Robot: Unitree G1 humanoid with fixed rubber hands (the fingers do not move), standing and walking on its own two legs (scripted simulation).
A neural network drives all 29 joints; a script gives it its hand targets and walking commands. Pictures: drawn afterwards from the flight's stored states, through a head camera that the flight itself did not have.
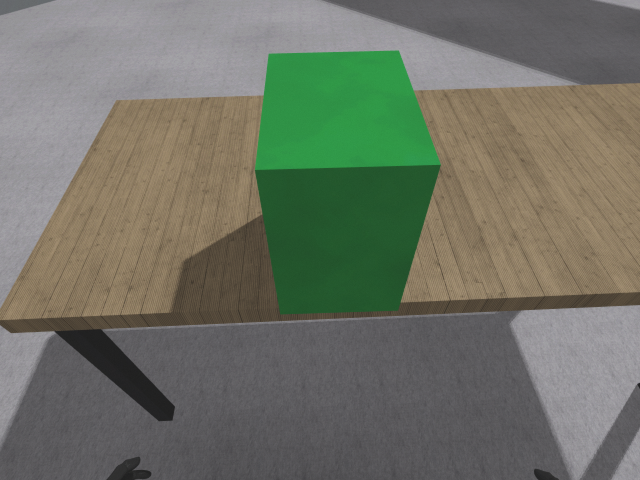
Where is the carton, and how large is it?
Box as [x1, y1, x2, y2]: [255, 50, 440, 313]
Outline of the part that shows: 398,50 274,53 268,55 255,173 280,313 397,310 440,165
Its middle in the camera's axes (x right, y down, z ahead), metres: +0.03 -0.08 +0.58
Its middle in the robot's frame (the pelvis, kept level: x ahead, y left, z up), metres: +0.51 +0.01 +0.07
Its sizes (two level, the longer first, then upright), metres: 0.259 0.188 0.293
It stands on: a table, 0.68 m high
